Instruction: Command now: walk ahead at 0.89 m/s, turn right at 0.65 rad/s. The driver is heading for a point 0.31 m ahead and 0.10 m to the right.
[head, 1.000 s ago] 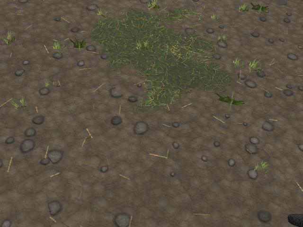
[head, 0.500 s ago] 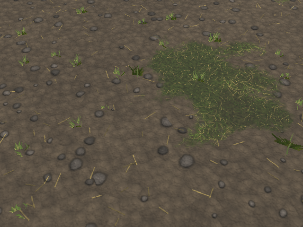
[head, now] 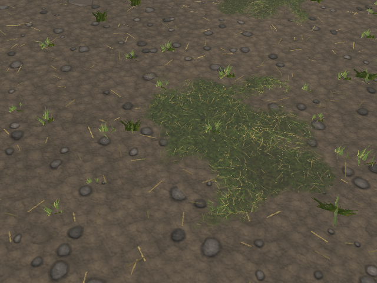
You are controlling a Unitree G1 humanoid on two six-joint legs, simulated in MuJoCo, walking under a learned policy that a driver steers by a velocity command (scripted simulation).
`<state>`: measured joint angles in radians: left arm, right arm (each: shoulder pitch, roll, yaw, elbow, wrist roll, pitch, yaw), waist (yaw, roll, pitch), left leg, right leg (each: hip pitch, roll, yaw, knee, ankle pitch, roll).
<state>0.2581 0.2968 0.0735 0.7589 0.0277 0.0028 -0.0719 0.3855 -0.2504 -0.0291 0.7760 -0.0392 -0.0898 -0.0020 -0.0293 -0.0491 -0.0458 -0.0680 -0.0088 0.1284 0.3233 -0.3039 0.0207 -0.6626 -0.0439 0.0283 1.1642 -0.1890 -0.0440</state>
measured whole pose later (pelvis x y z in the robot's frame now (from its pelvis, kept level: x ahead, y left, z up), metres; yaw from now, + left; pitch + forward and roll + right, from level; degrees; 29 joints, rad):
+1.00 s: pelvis +0.47 -0.07 -0.01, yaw -18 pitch +0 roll +1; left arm 0.20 0.25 0.03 0.90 0.02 0.05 0.02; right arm 0.13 -0.20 -0.03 0.81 -0.02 0.00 -0.02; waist 0.01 0.00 0.02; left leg -0.38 -0.01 0.01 0.51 -0.14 0.00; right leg -0.24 -0.01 0.03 0.60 -0.35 0.00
